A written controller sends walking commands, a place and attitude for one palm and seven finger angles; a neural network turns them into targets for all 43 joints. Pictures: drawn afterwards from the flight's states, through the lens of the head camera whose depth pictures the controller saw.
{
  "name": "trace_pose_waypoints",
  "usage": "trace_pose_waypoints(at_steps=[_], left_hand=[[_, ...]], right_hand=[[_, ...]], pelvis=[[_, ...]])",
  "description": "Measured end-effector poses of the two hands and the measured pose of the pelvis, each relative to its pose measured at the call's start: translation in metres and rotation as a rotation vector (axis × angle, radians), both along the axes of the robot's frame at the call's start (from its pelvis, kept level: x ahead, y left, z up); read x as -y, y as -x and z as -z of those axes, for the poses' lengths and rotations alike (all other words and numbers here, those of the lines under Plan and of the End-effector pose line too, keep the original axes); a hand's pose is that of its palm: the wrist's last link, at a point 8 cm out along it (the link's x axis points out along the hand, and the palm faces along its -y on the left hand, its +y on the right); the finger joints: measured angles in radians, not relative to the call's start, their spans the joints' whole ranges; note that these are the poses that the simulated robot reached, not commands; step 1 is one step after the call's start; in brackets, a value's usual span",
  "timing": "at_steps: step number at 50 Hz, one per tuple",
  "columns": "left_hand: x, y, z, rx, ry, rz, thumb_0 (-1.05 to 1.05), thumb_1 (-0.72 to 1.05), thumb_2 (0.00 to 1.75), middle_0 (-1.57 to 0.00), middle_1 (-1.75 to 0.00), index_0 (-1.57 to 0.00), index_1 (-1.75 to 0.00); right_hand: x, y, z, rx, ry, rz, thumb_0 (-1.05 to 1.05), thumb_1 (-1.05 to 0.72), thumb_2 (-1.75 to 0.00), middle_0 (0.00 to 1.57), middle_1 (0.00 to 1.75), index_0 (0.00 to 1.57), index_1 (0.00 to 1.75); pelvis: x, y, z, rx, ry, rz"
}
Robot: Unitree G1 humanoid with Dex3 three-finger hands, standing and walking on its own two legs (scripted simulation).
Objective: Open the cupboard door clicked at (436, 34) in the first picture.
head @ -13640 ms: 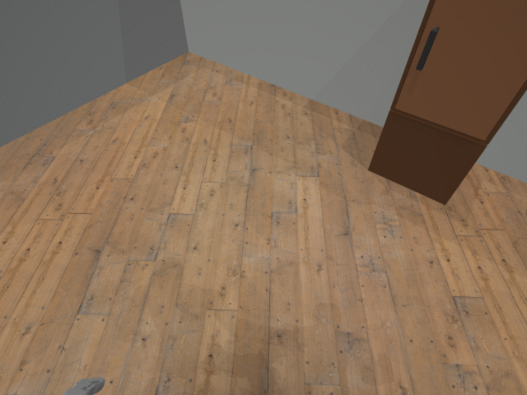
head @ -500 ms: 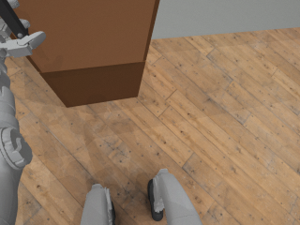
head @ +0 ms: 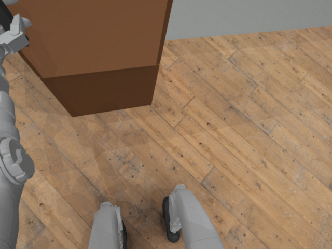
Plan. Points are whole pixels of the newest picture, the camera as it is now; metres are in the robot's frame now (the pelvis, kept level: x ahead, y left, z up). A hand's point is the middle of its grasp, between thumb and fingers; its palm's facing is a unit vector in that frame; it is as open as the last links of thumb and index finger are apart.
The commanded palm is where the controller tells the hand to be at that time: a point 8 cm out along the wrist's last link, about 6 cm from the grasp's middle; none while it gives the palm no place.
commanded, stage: pull the door open along its arc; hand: left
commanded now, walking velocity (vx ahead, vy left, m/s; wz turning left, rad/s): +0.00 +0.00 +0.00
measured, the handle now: (4, 8) +0.62 +0.25 +0.06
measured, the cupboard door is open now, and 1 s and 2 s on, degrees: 0 43 46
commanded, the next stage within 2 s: open thumb and fingers to let go in 0.98 s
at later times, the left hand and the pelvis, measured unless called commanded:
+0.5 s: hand (50, 83) +0.46 +0.17 +0.06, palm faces +0.34 -0.94 +0.05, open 6.0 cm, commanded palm +0.39 +0.22 +0.05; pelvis +0.03 +0.00 +0.03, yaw +1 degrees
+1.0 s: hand (109, 124) +0.37 +0.07 +0.06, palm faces +0.46 -0.89 -0.01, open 6.1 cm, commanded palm +0.30 +0.09 +0.05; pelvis +0.03 -0.03 +0.04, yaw +4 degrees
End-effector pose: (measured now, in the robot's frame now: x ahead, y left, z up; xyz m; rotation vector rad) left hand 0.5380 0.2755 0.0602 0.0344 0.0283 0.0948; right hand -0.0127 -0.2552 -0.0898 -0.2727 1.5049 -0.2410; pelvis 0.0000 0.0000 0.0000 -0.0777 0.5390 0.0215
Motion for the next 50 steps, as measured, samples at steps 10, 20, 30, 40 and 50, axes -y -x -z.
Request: trace_pose_waypoints(at_steps=[10,20,30,40,50], left_hand=[[0.006,0.028,0.0,0.004,0.0,0.015,0.01,0.72,0.77,-0.33,-1.32,-0.34,-1.35],[0.038,0.091,0.002,0.016,0.035,-0.05,0.0,0.71,0.76,-0.32,-1.31,-0.34,-1.31],[0.091,0.14,0.002,0.039,0.052,-0.404,-0.01,0.71,0.81,-0.32,-1.29,-0.34,-1.27],[0.124,0.177,0.0,0.028,0.006,-0.406,0.0,0.7,0.78,-0.32,-1.31,-0.31,-1.31],[0.169,0.213,-0.002,0.004,0.028,-0.379,0.0,0.69,0.76,-0.29,-1.32,-0.33,-1.33]], right_hand=[[-0.003,-0.016,-0.006,0.047,-0.04,0.02,0.0,-0.9,-0.9,0.2,0.3,0.2,0.3],[-0.003,-0.085,-0.018,0.235,-0.071,-0.034,0.01,-0.9,-0.9,0.2,0.3,0.2,0.3],[-0.017,-0.164,-0.014,0.402,-0.134,-0.174,0.01,-0.9,-0.9,0.2,0.3,0.2,0.3],[-0.021,-0.18,-0.011,0.426,-0.171,-0.209,0.01,-0.9,-0.9,0.2,0.3,0.2,0.3],[-0.01,-0.183,-0.013,0.455,-0.171,-0.232,0.01,-0.9,-0.9,0.2,0.3,0.2,0.3]], pelvis=[[0.0,-0.007,-0.013,0.028,-0.018,0.017],[-0.003,-0.025,-0.032,0.084,-0.036,0.017],[0.003,-0.031,-0.034,0.12,-0.061,0.004],[0.018,-0.032,-0.038,0.152,-0.072,-0.018],[0.028,-0.032,-0.04,0.179,-0.082,-0.029]])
